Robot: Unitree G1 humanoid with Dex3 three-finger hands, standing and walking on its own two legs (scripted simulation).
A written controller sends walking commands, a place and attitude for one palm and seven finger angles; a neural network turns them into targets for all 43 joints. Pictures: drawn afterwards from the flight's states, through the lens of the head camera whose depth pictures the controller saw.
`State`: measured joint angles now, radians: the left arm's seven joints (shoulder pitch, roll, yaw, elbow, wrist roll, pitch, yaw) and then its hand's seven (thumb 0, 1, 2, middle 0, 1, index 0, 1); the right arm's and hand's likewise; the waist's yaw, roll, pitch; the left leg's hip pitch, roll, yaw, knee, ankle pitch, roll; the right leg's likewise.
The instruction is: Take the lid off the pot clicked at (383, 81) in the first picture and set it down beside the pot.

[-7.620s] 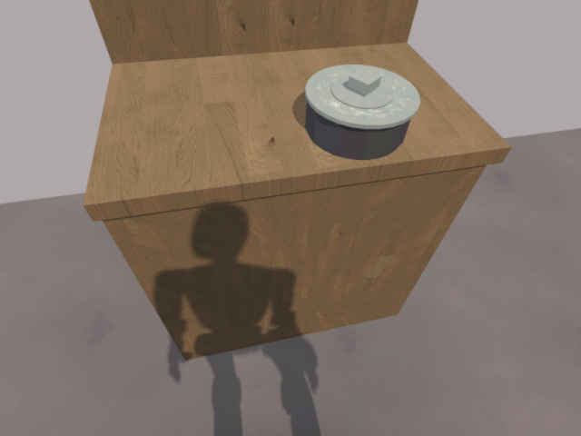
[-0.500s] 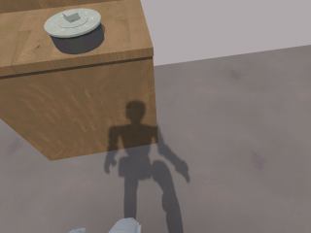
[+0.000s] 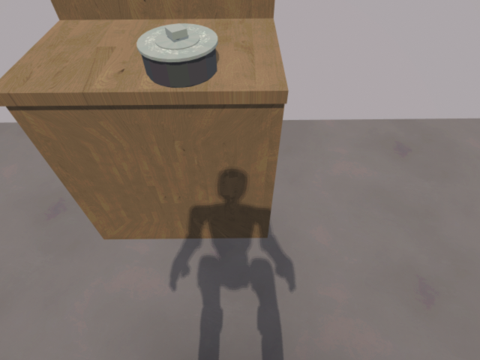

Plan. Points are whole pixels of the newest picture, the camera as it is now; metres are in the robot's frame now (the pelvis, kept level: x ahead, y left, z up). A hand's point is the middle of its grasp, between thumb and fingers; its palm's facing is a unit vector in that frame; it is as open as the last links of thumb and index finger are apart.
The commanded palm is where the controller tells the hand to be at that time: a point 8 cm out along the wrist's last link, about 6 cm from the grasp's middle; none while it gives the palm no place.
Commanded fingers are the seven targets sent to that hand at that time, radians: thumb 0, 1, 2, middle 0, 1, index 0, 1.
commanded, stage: take the last steps up to it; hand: left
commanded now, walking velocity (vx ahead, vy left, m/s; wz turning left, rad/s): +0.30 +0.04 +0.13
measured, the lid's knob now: (176, 31) +0.83 +0.22 +0.16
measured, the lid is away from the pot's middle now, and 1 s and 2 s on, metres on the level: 0.00 0.00 0.00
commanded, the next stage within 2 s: come to a stop and stand still in 0.86 s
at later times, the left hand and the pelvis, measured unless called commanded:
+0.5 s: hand out of the picture +0.03 +0.20 -0.18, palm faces +0.15 -0.98 -0.15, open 7.4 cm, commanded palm none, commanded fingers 0.00 0.90 0.90 -0.20 -0.30 -0.20 -0.30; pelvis +0.13 +0.05 -0.01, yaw +3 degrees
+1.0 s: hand (168, 242) +0.39 +0.21 -0.15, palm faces +0.07 -0.97 -0.23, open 7.3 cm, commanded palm none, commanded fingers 0.00 0.90 0.90 -0.20 -0.30 -0.20 -0.30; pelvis +0.32 +0.02 +0.00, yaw +2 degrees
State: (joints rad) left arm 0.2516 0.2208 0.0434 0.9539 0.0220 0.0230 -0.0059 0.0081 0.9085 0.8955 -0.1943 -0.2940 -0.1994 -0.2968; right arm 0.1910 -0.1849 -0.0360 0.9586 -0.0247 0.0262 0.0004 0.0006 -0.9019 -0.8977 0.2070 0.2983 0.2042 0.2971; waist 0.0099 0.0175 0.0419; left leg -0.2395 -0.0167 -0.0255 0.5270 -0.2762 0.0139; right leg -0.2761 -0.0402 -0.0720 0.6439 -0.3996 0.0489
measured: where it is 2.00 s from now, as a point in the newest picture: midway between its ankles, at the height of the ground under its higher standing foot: (244, 329)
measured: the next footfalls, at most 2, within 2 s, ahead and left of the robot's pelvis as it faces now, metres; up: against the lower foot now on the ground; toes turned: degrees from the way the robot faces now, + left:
right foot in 0.02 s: +0.04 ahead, -0.11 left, +0.00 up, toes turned -4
left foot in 0.44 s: +0.20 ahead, +0.17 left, +0.00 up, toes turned +10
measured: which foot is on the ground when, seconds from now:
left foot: down 0.00-0.02, up 0.04-0.42, down 0.44-0.84, up 0.86-1.00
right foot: up 0.00-0.00, down 0.02-0.44, up 0.46-0.82, down 0.84-1.00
